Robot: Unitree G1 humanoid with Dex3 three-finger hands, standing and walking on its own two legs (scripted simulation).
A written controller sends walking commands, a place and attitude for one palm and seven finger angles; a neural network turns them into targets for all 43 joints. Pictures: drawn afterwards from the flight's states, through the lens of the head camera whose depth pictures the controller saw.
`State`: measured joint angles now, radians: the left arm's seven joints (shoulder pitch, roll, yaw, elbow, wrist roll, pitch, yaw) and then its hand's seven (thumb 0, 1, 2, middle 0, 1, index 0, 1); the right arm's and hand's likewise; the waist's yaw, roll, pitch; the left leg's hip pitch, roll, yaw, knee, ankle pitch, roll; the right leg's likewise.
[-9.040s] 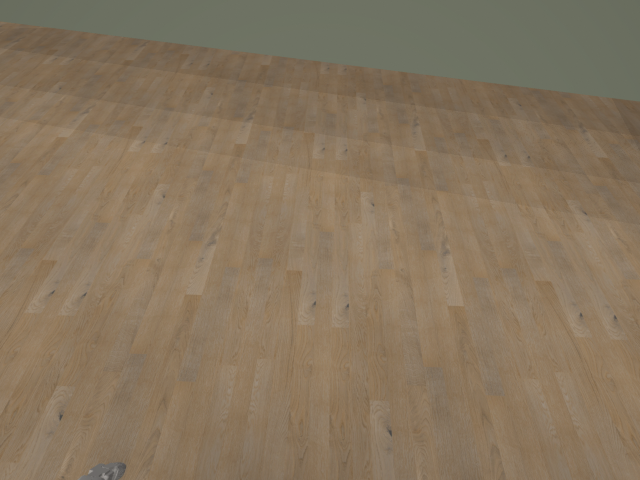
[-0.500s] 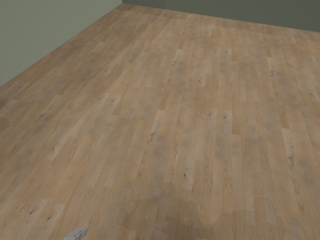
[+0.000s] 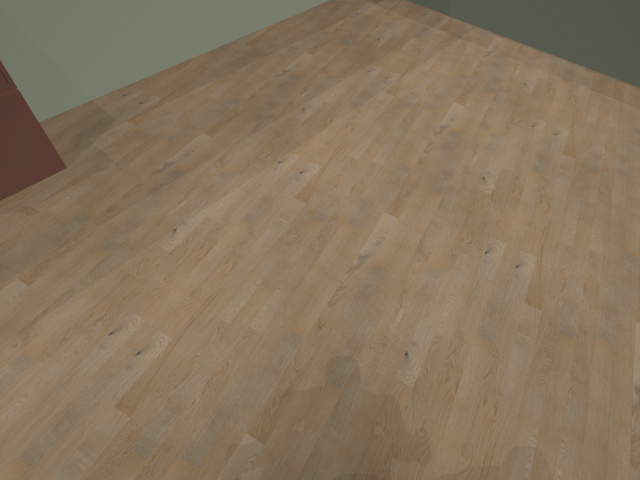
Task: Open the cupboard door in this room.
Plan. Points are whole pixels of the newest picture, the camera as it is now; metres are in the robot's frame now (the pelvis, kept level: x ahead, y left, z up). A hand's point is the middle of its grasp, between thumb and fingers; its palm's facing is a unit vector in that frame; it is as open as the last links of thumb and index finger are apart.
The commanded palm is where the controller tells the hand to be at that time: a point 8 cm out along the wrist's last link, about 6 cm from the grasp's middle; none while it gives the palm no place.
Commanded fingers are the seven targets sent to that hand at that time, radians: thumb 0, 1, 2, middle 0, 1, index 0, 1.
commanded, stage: turn or walk to find it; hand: left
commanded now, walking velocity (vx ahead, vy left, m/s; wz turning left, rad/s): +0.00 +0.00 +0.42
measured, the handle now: out of the picture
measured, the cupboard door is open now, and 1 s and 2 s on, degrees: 0 0 0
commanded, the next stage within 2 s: stand and wait in 0.68 s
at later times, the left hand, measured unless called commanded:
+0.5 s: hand out of the picture +0.05 +0.18 -0.13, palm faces +0.20 -0.94 -0.28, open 7.4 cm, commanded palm none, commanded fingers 0.00 0.90 0.90 -0.20 -0.30 -0.20 -0.30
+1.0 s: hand out of the picture -0.12 +0.20 -0.17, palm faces +0.40 -0.89 -0.22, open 7.4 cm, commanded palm none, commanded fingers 0.00 0.90 0.90 -0.20 -0.30 -0.20 -0.30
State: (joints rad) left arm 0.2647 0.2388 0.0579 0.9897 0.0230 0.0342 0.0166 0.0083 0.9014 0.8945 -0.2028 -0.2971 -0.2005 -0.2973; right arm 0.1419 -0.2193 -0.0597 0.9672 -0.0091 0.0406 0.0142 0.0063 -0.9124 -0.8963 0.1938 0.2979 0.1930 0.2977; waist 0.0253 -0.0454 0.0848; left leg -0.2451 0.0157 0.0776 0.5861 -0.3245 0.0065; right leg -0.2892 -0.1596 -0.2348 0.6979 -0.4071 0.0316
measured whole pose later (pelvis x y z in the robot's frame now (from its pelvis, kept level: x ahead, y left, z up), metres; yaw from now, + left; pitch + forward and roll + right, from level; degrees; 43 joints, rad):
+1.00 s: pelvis -0.05 +0.00 +0.02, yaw +21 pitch -2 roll -1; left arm 0.26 0.24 0.04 1.07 0.02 0.06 0.02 0.01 0.91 0.90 -0.20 -0.30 -0.19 -0.30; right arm 0.15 -0.16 -0.02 1.01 -0.01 0.01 -0.02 0.00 -0.91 -0.90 0.20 0.30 0.20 0.30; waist 0.03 -0.04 0.05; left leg -0.18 0.01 0.06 0.47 -0.27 0.03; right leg -0.36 -0.08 -0.05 0.93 -0.45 0.06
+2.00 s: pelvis -0.11 -0.02 +0.01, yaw +32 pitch -2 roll +1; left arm 0.27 0.15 0.00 1.13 0.02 0.01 0.02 0.01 0.90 0.90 -0.20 -0.30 -0.20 -0.30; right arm 0.20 -0.18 -0.03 1.10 0.00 0.02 -0.02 0.00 -0.94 -0.90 0.20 0.30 0.20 0.30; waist 0.00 0.02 0.02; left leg -0.17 0.02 0.05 0.47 -0.26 -0.01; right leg -0.19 -0.06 -0.09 0.50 -0.27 0.01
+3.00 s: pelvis -0.15 -0.03 +0.01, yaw +56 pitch +0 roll -1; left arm 0.25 0.27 0.06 1.01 0.02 0.06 0.02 0.01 0.90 0.89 -0.20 -0.30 -0.20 -0.30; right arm 0.09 -0.21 -0.04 0.93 -0.01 0.02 0.00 0.00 -0.91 -0.90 0.20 0.30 0.20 0.30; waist 0.04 -0.03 0.10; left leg -0.25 0.01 0.04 0.55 -0.30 0.03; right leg -0.41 -0.10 -0.08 1.06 -0.50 0.07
